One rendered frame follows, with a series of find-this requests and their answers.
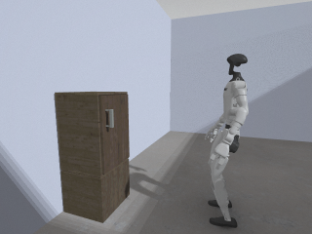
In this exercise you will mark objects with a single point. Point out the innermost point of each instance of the handle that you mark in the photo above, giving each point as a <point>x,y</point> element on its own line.
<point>111,118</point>

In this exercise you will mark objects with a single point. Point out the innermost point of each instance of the robot left hand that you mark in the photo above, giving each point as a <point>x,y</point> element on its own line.
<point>221,150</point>

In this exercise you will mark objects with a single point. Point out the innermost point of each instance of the left robot foot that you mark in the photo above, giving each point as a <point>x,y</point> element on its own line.
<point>220,221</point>

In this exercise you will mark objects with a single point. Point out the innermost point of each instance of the right robot forearm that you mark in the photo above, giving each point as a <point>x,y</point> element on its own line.
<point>220,122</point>

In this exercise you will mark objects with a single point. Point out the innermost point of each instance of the humanoid robot torso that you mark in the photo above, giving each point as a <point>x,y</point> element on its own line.
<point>230,106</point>

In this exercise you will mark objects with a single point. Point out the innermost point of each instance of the left robot forearm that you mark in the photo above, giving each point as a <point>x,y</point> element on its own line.
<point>235,126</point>

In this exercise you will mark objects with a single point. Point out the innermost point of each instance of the robot left upper arm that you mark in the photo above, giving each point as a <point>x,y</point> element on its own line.
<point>240,90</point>

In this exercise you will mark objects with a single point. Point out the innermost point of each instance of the cupboard door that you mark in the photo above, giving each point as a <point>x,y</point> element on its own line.
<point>115,142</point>

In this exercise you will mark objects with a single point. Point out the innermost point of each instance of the robot right hand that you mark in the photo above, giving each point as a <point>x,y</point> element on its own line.
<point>214,130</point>

